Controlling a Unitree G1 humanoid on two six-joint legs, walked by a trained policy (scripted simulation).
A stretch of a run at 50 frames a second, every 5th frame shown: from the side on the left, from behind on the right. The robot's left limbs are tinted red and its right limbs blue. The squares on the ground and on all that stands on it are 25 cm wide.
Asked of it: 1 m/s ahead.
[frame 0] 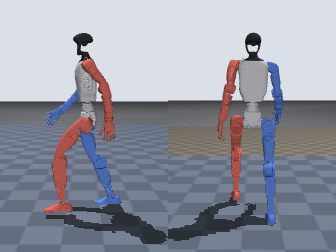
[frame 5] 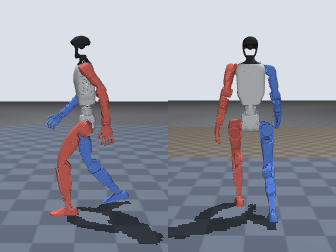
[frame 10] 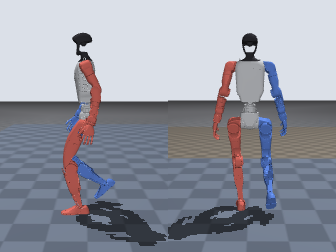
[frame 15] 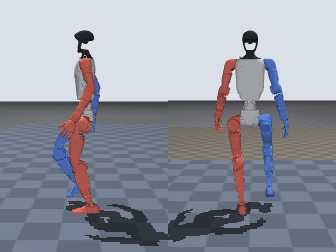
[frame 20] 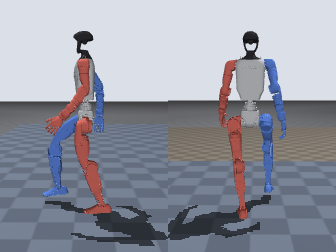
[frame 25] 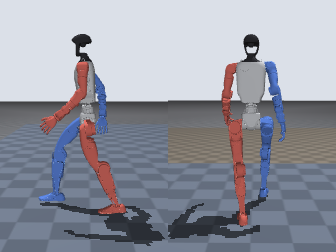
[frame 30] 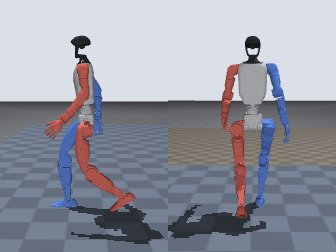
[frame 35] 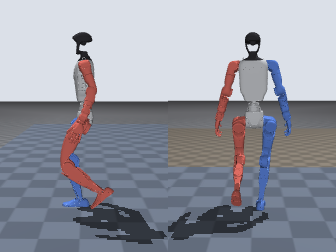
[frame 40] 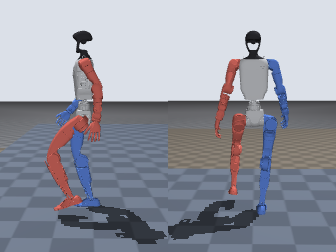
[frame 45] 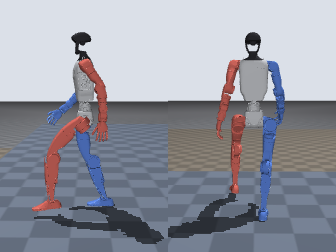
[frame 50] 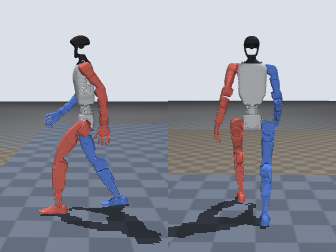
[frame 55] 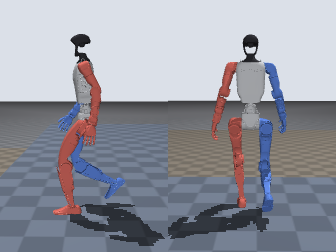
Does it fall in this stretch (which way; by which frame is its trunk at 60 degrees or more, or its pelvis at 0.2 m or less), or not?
no
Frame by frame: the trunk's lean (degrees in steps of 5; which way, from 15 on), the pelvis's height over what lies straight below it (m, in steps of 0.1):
0: 5, 0.8
5: 5, 0.7
10: 5, 0.8
15: 0, 0.8
20: 0, 0.8
25: 5, 0.8
30: 5, 0.7
35: 5, 0.8
40: 0, 0.8
45: 5, 0.8
50: 5, 0.7
55: 5, 0.8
